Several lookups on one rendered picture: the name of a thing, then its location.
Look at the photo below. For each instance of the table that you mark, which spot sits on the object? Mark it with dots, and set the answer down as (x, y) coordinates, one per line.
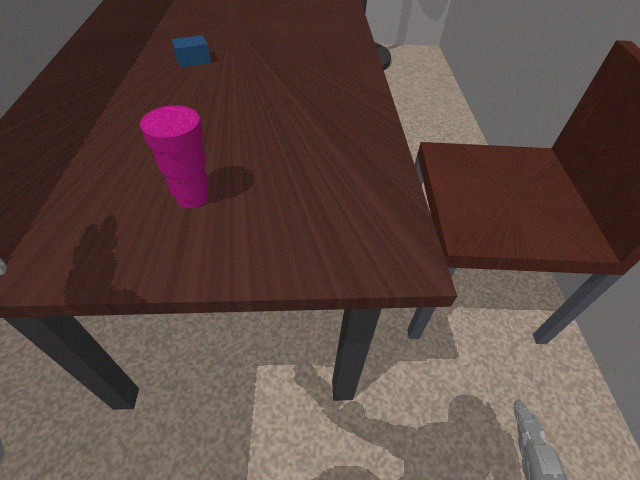
(314, 201)

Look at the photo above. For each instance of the right robot hand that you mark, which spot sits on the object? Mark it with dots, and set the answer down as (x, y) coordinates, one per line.
(540, 461)

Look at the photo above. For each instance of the chair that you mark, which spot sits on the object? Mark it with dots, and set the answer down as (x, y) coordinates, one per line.
(572, 208)

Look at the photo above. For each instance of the coat stand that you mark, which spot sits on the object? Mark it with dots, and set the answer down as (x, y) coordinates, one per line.
(383, 52)

